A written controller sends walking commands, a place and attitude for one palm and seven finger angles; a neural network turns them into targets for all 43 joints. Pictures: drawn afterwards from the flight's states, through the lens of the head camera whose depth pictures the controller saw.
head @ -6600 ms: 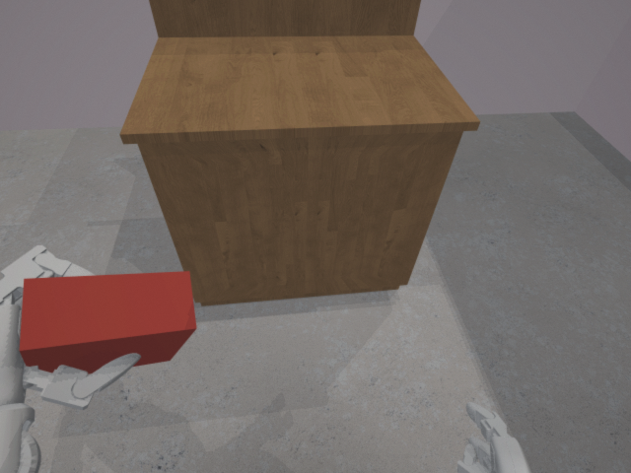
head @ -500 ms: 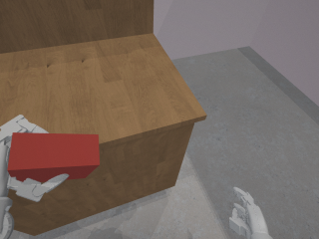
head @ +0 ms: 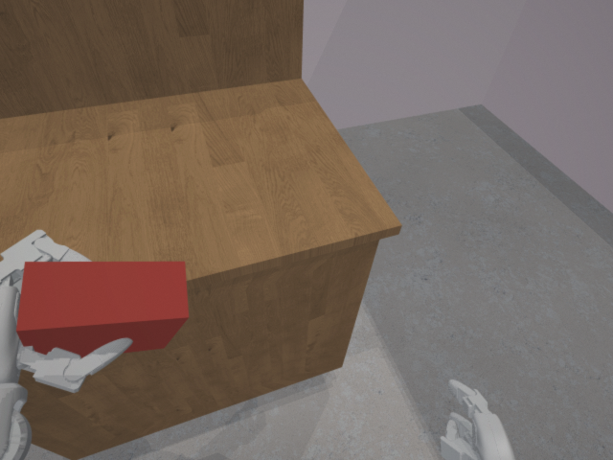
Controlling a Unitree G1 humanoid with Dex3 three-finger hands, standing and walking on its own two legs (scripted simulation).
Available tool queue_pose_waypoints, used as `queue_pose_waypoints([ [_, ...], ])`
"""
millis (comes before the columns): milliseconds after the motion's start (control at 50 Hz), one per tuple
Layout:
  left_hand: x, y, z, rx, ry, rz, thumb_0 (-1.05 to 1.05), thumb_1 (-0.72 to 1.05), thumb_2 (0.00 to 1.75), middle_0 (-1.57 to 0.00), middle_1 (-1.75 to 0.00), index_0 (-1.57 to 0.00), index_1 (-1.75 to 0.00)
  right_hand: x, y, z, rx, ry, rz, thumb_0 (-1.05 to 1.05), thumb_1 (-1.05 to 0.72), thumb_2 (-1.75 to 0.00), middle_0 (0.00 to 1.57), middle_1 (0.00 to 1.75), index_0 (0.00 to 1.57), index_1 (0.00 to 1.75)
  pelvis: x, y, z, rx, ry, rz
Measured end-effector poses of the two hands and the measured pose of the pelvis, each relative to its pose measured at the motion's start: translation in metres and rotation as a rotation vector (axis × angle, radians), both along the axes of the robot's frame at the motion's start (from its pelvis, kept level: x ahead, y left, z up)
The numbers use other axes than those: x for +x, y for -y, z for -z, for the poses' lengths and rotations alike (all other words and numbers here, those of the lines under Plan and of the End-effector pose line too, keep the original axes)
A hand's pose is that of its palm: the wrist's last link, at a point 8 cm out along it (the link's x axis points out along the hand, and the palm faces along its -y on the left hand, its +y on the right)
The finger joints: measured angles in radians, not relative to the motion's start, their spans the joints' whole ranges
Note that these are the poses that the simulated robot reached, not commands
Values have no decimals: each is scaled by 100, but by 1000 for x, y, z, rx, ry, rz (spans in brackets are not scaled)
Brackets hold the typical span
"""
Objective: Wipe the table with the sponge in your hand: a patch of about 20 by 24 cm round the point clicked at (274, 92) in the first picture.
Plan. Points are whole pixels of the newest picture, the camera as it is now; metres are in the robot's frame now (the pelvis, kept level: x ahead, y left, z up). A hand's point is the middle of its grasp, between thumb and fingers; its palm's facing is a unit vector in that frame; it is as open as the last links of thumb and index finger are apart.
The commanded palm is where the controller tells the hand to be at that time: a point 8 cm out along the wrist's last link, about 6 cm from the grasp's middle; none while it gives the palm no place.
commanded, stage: look again from close up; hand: left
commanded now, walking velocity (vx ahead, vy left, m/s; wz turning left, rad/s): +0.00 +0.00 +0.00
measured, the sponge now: (131, 311) +0.23 +0.21 +0.13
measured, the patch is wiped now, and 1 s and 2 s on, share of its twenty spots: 0.00 0.00 0.00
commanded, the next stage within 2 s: shuffle to correct the standing spot in 0.10 s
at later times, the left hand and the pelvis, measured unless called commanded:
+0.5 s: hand (62, 315) +0.22 +0.26 +0.14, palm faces +0.38 -0.84 -0.39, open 9.9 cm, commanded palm +0.16 +0.29 +0.17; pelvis +0.01 +0.01 -0.01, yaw +1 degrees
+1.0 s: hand (85, 252) +0.28 +0.26 +0.16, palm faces +0.35 -0.83 -0.44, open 9.9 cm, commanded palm +0.22 +0.30 +0.17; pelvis +0.05 +0.03 -0.02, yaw -2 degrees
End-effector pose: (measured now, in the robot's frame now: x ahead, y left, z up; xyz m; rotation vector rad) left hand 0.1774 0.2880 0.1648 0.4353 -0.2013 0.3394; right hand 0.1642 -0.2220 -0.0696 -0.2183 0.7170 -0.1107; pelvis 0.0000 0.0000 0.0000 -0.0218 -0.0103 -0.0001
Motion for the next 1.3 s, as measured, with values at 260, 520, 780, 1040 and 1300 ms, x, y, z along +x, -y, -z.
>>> queue_pose_waypoints([
  [260, -8, -3, 3, -4, 5, -2, -1, -47, 100, -78, -134, -77, -133, -10, -5, 1, -6, -7, -11, 2, -91, -90, 21, 30, 20, 30, -8, -4, 0, 3, 4, -6],
  [520, 1, -16, 9, 13, 9, -22, -1, -47, 100, -78, -134, -77, -133, 2, -2, 14, -19, -15, 4, 2, -91, -90, 21, 30, 20, 30, 11, -14, 11, -2, 1, -14],
  [780, 34, -13, -1, 78, 105, 32, -1, -47, 100, -78, -134, -77, -133, 37, -15, 29, 21, -12, -10, 2, -91, -90, 21, 30, 20, 30, 36, -20, 26, 3, -7, -25],
  [1040, 70, -9, -12, 104, 49, 54, -1, -47, 100, -78, -134, -77, -133, 38, -26, 29, 73, -22, 30, 1, -91, -90, 21, 30, 20, 30, 58, -27, 16, 33, 0, 29],
  [1300, 73, -22, -8, 117, -14, -1, -1, -47, 101, -78, -134, -77, -133, 50, -4, 36, 13, -124, 47, 2, -91, -90, 20, 30, 20, 30, 79, -32, 12, 60, 6, 4],
])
